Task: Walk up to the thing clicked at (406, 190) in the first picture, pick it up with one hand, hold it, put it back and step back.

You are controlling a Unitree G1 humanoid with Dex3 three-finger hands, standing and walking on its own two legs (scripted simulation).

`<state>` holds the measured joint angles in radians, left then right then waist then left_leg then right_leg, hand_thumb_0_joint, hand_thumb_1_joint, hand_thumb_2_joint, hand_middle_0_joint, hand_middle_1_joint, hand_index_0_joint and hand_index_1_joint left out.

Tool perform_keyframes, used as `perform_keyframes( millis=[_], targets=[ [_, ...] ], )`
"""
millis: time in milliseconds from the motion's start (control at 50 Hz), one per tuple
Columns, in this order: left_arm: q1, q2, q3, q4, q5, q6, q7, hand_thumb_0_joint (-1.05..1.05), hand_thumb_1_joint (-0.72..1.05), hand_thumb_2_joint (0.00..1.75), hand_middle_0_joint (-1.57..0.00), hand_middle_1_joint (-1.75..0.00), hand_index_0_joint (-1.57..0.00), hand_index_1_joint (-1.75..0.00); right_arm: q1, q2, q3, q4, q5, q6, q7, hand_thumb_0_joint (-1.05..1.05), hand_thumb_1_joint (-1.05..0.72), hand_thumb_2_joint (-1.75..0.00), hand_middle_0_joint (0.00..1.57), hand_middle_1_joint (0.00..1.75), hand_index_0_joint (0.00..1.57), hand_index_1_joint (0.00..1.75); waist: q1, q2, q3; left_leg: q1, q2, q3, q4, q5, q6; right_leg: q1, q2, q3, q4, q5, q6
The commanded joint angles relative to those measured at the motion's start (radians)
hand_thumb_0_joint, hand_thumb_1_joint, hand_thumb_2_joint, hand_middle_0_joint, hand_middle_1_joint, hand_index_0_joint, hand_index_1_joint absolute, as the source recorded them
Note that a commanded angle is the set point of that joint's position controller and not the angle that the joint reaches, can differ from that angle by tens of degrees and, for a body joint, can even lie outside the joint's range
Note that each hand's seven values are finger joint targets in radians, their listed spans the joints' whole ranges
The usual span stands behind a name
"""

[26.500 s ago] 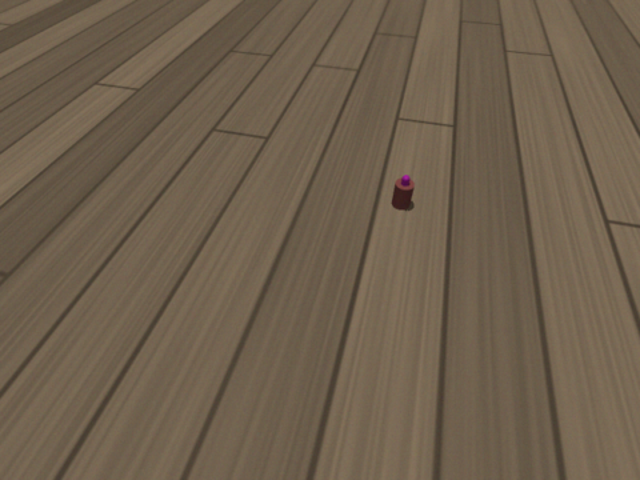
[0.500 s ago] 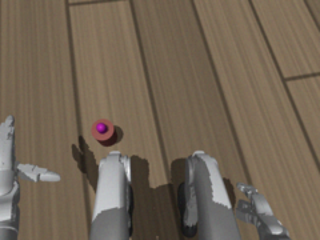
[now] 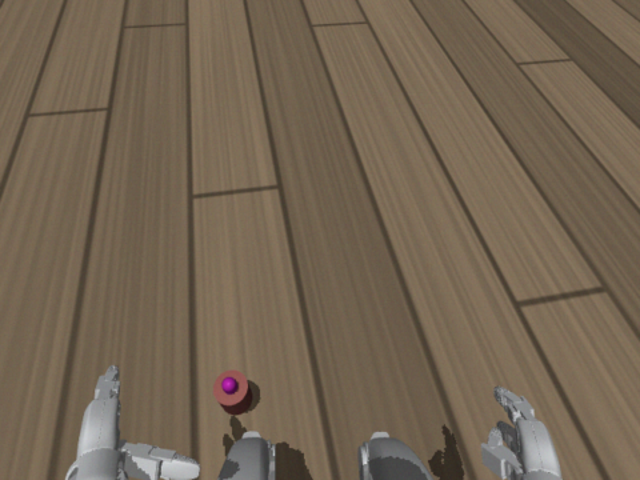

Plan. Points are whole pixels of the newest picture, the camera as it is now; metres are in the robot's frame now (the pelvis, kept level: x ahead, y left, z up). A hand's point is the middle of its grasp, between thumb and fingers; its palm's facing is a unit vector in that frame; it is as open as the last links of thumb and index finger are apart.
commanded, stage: home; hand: left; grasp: from the side
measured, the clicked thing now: (232, 391) +0.37 +0.20 -0.59
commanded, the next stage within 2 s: stand in 1.98 s
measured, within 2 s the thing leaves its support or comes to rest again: neither
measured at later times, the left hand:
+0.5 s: hand (151, 449) +0.18 +0.19 -0.01, palm faces +0.11 -0.95 -0.30, open 17.6 cm
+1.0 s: hand (160, 459) +0.17 +0.18 -0.01, palm faces +0.10 -0.95 -0.29, open 17.6 cm
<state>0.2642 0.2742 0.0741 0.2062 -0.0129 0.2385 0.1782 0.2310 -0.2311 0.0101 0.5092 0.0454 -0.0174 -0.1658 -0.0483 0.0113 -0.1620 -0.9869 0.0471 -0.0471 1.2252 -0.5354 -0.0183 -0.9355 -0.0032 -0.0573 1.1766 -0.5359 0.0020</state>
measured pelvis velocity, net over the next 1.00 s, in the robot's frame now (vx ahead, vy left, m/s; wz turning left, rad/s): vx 0.00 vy -0.01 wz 0.01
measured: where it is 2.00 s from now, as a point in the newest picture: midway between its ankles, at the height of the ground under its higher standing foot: outside the picture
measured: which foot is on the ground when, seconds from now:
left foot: down 0.00-1.00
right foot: down 0.00-1.00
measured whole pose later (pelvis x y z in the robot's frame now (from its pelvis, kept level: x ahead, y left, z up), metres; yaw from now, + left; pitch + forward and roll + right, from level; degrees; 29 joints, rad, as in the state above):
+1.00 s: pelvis +0.00 -0.01 +0.05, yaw +1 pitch +7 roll -1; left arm 0.47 0.21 -0.01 0.01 -0.01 0.25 0.13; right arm 0.29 -0.21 0.02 0.50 0.01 -0.12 -0.18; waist -0.03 0.04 -0.09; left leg -0.63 0.04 -0.03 0.95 -0.43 -0.02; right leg -0.59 0.00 -0.05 0.91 -0.44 0.00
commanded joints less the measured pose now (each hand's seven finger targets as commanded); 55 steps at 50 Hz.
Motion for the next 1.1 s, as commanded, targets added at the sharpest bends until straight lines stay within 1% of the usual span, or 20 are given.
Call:
perform_keyframes(
  millis=[0, 80, 180, 260, 360, 380, 420, 440, 460, 480, 500, 560, 580, 620, 640, 680, 800, 860, 940, 1080],
  targets=[
    [0.056, 0.111, 0.028, -0.275, 0.006, -0.003, 0.03, 0.0, -0.54, 0.06, -0.05, -0.05, -0.05, -0.05, 0.007, -0.107, -0.038, -0.143, -0.008, -0.061, -0.031, 0.0, -0.9, -0.9, 0.2, 0.3, 0.2, 0.3, 0.016, 0.106, -0.189, 0.33, -0.031, 0.035, -0.28, 0.247, 0.023, 0.257, 0.018, 0.002, -0.273, 0.251, -0.015],
    [0.13, 0.061, -0.034, -0.38, 0.002, 0.018, 0.028, 0.0, -0.56, 0.05, -0.05, -0.05, -0.05, -0.05, -0.003, -0.096, -0.029, -0.17, -0.014, -0.081, -0.04, 0.0, -0.9, -0.9, 0.2, 0.3, 0.2, 0.3, 0.014, 0.086, -0.123, 0.379, -0.023, 0.019, -0.351, 0.241, 0.019, 0.285, 0.028, -0.021, -0.316, 0.235, -0.015],
    [0.21, 0.039, -0.044, -0.414, 0.007, 0.022, 0.014, 0.0, -0.57, 0.05, -0.05, -0.05, -0.05, -0.05, -0.008, -0.089, -0.026, -0.189, -0.022, -0.104, -0.041, 0.0, -0.9, -0.9, 0.2, 0.3, 0.2, 0.3, 0.015, 0.018, -0.036, 0.389, -0.018, 0.005, -0.403, 0.237, 0.022, 0.32, 0.035, -0.032, -0.362, 0.225, -0.012],
    [0.238, 0.031, -0.041, -0.418, 0.01, 0.014, -0.003, 0.0, -0.57, 0.04, -0.05, -0.05, -0.05, -0.05, -0.004, -0.093, -0.029, -0.198, -0.027, -0.12, -0.036, 0.0, -0.9, -0.9, 0.2, 0.3, 0.2, 0.3, 0.017, -0.003, -0.036, 0.409, -0.024, 0.02, -0.404, 0.291, 0.021, 0.355, 0.035, -0.024, -0.376, 0.268, -0.01],
    [0.18, 0.03, -0.032, -0.399, 0.017, -0.007, -0.018, 0.0, -0.59, 0.03, -0.05, -0.05, -0.04, -0.05, 0.004, -0.094, -0.033, -0.191, -0.037, -0.135, -0.029, 0.0, -0.9, -0.9, 0.2, 0.3, 0.2, 0.3, 0.006, 0.011, -0.04, 0.431, -0.027, 0.028, -0.403, 0.31, 0.018, 0.374, 0.031, -0.014, -0.379, 0.289, -0.008],
    [0.168, 0.037, -0.03, -0.438, 0.017, -0.012, -0.018, 0.0, -0.59, 0.03, -0.05, -0.05, -0.04, -0.05, 0.003, -0.091, -0.032, -0.187, -0.039, -0.139, -0.027, 0.0, -0.9, -0.9, 0.2, 0.3, 0.2, 0.3, 0.017, 0.045, -0.055, 0.442, -0.027, 0.026, -0.408, 0.316, 0.015, 0.384, 0.029, -0.015, -0.375, 0.291, -0.011],
    [0.152, 0.03, -0.044, -0.447, 0.018, -0.015, -0.019, 0.0, -0.6, 0.03, -0.04, -0.05, -0.04, -0.05, 0.001, -0.094, -0.034, -0.187, -0.039, -0.142, -0.029, 0.0, -0.9, -0.9, 0.2, 0.3, 0.2, 0.3, 0.011, 0.056, -0.082, 0.467, -0.029, 0.028, -0.408, 0.33, 0.013, 0.393, 0.028, -0.011, -0.38, 0.305, -0.012],
    [0.172, 0.03, -0.033, -0.399, 0.017, -0.012, -0.019, 0.0, -0.61, 0.02, -0.04, -0.04, -0.04, -0.04, -0.007, -0.092, -0.027, -0.191, -0.037, -0.146, -0.028, 0.0, -0.9, -0.9, 0.2, 0.3, 0.2, 0.3, 0.013, 0.049, -0.048, 0.453, -0.031, 0.031, -0.417, 0.286, 0.015, 0.378, 0.029, -0.009, -0.388, 0.266, -0.01],
    [0.119, 0.038, -0.04, -0.477, 0.016, -0.02, -0.019, 0.0, -0.61, 0.02, -0.04, -0.04, -0.04, -0.05, -0.005, -0.092, -0.032, -0.184, -0.04, -0.15, -0.029, 0.0, -0.9, -0.9, 0.2, 0.3, 0.2, 0.3, 0.014, 0.071, -0.067, 0.464, -0.031, 0.029, -0.42, 0.289, 0.013, 0.391, 0.028, -0.011, -0.39, 0.27, -0.011],
    [0.173, 0.032, -0.029, -0.392, 0.018, -0.012, -0.019, 0.0, -0.59, 0.03, -0.04, -0.05, -0.04, -0.05, 0.0, -0.09, -0.03, -0.176, -0.041, -0.152, -0.031, 0.0, -0.9, -0.9, 0.2, 0.3, 0.2, 0.3, 0.01, 0.059, -0.063, 0.462, -0.031, 0.031, -0.419, 0.287, 0.014, 0.391, 0.029, -0.009, -0.395, 0.27, -0.01],
    [0.127, 0.036, -0.041, -0.462, 0.016, -0.018, -0.019, 0.0, -0.6, 0.03, -0.04, -0.05, -0.04, -0.05, -0.006, -0.093, -0.032, -0.178, -0.041, -0.154, -0.031, 0.0, -0.9, -0.9, 0.2, 0.3, 0.2, 0.3, 0.014, 0.064, -0.065, 0.469, -0.029, 0.026, -0.427, 0.294, 0.012, 0.399, 0.03, -0.015, -0.392, 0.277, -0.011],
    [0.213, 0.029, -0.027, -0.362, 0.016, -0.011, -0.022, 0.0, -0.61, 0.01, -0.04, -0.04, -0.04, -0.04, -0.01, -0.089, -0.025, -0.17, -0.039, -0.152, -0.03, 0.0, -0.9, -0.9, 0.2, 0.3, 0.2, 0.3, 0.02, 0.008, -0.03, 0.438, -0.036, 0.034, -0.413, 0.283, 0.021, 0.393, 0.027, -0.008, -0.417, 0.273, -0.005],
    [0.182, 0.038, -0.028, -0.41, 0.014, -0.016, -0.024, 0.0, -0.61, 0.02, -0.04, -0.04, -0.04, -0.04, -0.016, -0.092, -0.029, -0.182, -0.04, -0.153, -0.028, 0.0, -0.9, -0.9, 0.2, 0.3, 0.2, 0.3, 0.023, 0.011, -0.05, 0.442, -0.04, 0.039, -0.409, 0.288, 0.022, 0.412, 0.023, -0.005, -0.422, 0.286, -0.004],
    [0.199, 0.032, -0.021, -0.387, 0.014, -0.016, -0.025, 0.0, -0.58, 0.04, -0.05, -0.05, -0.05, -0.05, -0.017, -0.092, -0.03, -0.179, -0.04, -0.153, -0.028, 0.0, -0.9, -0.9, 0.2, 0.3, 0.2, 0.3, 0.028, 0.001, -0.05, 0.434, -0.041, 0.045, -0.406, 0.284, 0.024, 0.412, 0.02, 0.0, -0.427, 0.289, -0.001],
    [0.199, 0.033, -0.024, -0.375, 0.014, -0.016, -0.03, 0.0, -0.6, 0.03, -0.04, -0.05, -0.04, -0.05, -0.012, -0.095, -0.031, -0.176, -0.039, -0.151, -0.026, 0.0, -0.9, -0.9, 0.2, 0.3, 0.2, 0.3, 0.018, 0.007, -0.034, 0.432, -0.042, 0.049, -0.405, 0.273, 0.024, 0.396, 0.021, 0.002, -0.431, 0.277, 0.0],
    [0.195, 0.028, -0.027, -0.385, 0.011, -0.02, -0.031, 0.0, -0.58, 0.04, -0.05, -0.05, -0.05, -0.05, -0.025, -0.092, -0.029, -0.178, -0.038, -0.152, -0.025, 0.0, -0.9, -0.9, 0.2, 0.3, 0.2, 0.3, 0.029, -0.003, -0.014, 0.417, -0.042, 0.047, -0.421, 0.234, 0.025, 0.399, 0.019, 0.001, -0.437, 0.238, -0.002],
    [0.167, 0.047, -0.014, -0.402, 0.011, -0.03, -0.032, 0.0, -0.58, 0.04, -0.05, -0.05, -0.05, -0.05, -0.025, -0.089, -0.029, -0.177, -0.036, -0.157, -0.023, 0.0, -0.9, -0.9, 0.2, 0.3, 0.2, 0.3, 0.023, 0.012, -0.03, 0.431, -0.043, 0.05, -0.422, 0.217, 0.027, 0.399, 0.015, 0.008, -0.447, 0.223, 0.0],
    [0.16, 0.036, -0.026, -0.392, 0.009, -0.031, -0.035, 0.0, -0.58, 0.04, -0.05, -0.05, -0.05, -0.05, -0.025, -0.094, -0.031, -0.18, -0.036, -0.163, -0.024, 0.0, -0.9, -0.9, 0.2, 0.3, 0.2, 0.3, 0.015, 0.006, -0.007, 0.417, -0.042, 0.047, -0.433, 0.163, 0.029, 0.378, 0.018, 0.005, -0.45, 0.169, -0.002],
    [0.176, 0.034, -0.028, -0.38, 0.013, -0.036, -0.034, 0.0, -0.59, 0.04, -0.05, -0.05, -0.05, -0.05, -0.018, -0.098, -0.035, -0.173, -0.037, -0.166, -0.027, 0.0, -0.9, -0.9, 0.2, 0.3, 0.2, 0.3, 0.017, 0.008, -0.044, 0.439, -0.039, 0.046, -0.429, 0.198, 0.027, 0.389, 0.019, 0.005, -0.439, 0.198, -0.005],
    [0.16, 0.035, -0.027, -0.379, 0.011, -0.039, -0.034, 0.0, -0.59, 0.03, -0.05, -0.05, -0.04, -0.05, -0.03, -0.094, -0.03, -0.171, -0.036, -0.174, -0.028, 0.0, -0.9, -0.9, 0.2, 0.3, 0.2, 0.3, 0.023, -0.005, 0.01, 0.413, -0.04, 0.048, -0.439, 0.143, 0.029, 0.364, 0.018, 0.007, -0.456, 0.143, -0.004]
  ],
)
